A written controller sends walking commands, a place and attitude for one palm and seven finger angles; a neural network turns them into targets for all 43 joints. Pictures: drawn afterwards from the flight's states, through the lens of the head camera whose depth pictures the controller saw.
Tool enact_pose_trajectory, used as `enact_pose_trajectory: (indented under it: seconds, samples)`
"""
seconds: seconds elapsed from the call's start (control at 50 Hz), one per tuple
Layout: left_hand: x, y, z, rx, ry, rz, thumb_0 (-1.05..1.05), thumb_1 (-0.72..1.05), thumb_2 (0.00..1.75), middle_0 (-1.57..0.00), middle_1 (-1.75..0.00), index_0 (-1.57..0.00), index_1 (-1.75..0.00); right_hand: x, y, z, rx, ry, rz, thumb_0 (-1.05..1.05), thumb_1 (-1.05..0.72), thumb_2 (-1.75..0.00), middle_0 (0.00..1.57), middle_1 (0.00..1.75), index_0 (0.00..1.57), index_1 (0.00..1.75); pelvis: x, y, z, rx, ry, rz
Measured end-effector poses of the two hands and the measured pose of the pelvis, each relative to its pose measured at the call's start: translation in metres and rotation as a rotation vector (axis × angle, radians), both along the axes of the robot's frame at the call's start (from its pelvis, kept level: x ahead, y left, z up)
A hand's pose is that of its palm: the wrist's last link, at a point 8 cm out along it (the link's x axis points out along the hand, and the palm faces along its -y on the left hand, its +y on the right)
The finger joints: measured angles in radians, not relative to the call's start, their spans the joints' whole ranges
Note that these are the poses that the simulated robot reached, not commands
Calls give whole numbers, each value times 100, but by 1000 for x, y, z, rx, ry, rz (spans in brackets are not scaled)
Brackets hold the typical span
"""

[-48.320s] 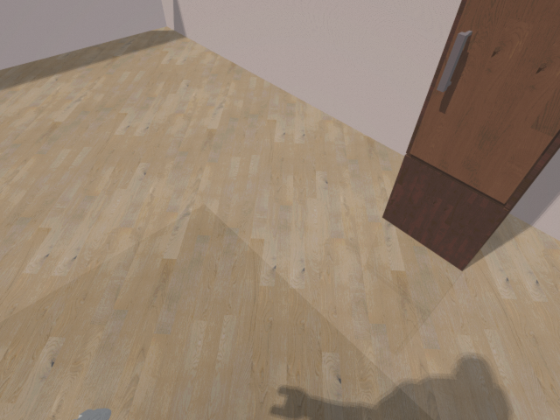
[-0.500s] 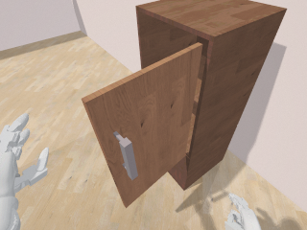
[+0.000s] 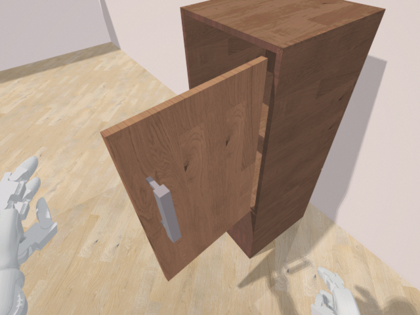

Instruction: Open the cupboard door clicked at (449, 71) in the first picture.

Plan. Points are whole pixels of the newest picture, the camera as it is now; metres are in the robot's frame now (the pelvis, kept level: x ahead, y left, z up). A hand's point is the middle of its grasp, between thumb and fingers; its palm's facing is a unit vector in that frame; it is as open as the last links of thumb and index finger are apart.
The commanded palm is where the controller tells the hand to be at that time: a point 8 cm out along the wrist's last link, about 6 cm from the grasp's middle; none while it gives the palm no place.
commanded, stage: step back with the hand held close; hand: left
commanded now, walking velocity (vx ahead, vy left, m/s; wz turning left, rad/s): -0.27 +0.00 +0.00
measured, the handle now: (163, 210) +0.31 +0.14 +0.03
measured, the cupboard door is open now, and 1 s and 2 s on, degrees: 96 96 96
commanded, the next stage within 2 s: stop stepping back and stand still in 1.14 s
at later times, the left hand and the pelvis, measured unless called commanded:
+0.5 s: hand (11, 256) +0.14 +0.29 +0.15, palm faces +0.36 -0.80 -0.48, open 7.4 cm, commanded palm +0.08 +0.34 +0.17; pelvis -0.06 +0.04 -0.01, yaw +0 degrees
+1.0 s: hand out of the picture +0.07 +0.33 +0.16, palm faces +0.47 -0.77 -0.43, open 7.4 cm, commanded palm +0.00 +0.36 +0.17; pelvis -0.13 +0.05 -0.01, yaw +2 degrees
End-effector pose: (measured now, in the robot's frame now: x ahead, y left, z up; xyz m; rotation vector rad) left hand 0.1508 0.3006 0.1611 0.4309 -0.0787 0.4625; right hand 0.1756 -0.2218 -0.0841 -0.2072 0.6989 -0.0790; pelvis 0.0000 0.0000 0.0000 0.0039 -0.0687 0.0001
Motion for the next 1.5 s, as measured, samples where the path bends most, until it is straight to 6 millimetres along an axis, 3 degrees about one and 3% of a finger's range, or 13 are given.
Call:
enact_pose_trajectory:
  seconds: [0.14, 0.36, 0.56, 0.78, 0.88, 0.96, 1.1, 1.2, 1.28, 1.4, 1.5]
  samples:
    - [-7, -2, 21, 101, -42, -62, 1, 89, 89, -21, -30, -21, -30, -5, -2, 3, -9, 15, -28, 1, -91, -90, 20, 30, 20, 30, -8, 3, -1, -15, 44, 5]
    - [-25, 19, 5, 104, 41, -99, 1, 89, 89, -21, -30, -21, -30, -42, 3, 6, -47, 55, -105, 1, -91, -90, 20, 30, 20, 30, -36, 25, -3, -19, 67, -11]
    - [-59, 36, 12, 158, -52, -120, 1, 89, 89, -21, -30, -21, -30, -85, 25, 7, -67, 52, -81, 1, -91, -90, 20, 30, 20, 30, -71, 41, -9, -28, 65, -5]
    - [-110, 43, 9, 151, -113, -53, 1, 89, 89, -21, -30, -21, -30, -114, 38, -7, -59, 65, -18, 1, -91, -90, 20, 30, 20, 30, -102, 43, -17, -46, 60, 31]
    - [-115, 54, 2, 114, -158, -63, 1, 89, 89, -21, -30, -21, -30, -127, 41, -6, -107, 78, -33, 1, -91, -90, 20, 30, 20, 30, -114, 53, -20, -53, 49, 31]
    - [-119, 64, 12, 153, -163, -62, 1, 88, 89, -21, -30, -21, -30, -136, 51, 5, -97, 51, -24, 1, -91, -90, 20, 30, 20, 30, -126, 54, -13, -73, 62, 37]
    - [-135, 50, 23, 122, -172, -102, 1, 89, 90, -21, -30, -21, -30, -151, 60, 16, -47, 20, 8, 1, -91, -90, 20, 30, 20, 30, -146, 48, -3, -76, 123, -4]
    - [-144, 27, 16, 149, -151, -189, 1, 89, 90, -21, -30, -21, -30, -166, 49, 3, -30, 11, 6, 1, -90, -90, 21, 30, 20, 30, -174, 38, -14, -36, 139, -53]
    - [-150, 16, 15, 139, -142, -247, 1, 89, 89, -21, -30, -21, -30, -194, 33, -1, -40, 42, -71, 1, -90, -90, 21, 30, 20, 30, -183, 38, -15, -51, 102, -58]
    - [-165, 26, 13, 154, -107, -218, 1, 88, 89, -21, -30, -21, -30, -239, 10, 3, -86, 58, -159, 1, -91, -90, 20, 30, 20, 30, -195, 35, -13, -29, 79, -39]
    - [-196, 31, 12, 155, -58, -149, 1, 89, 89, -21, -30, -21, -30, -266, -1, 3, -92, 88, -152, 1, -91, -90, 20, 30, 20, 30, -209, 31, -8, -25, 84, -24]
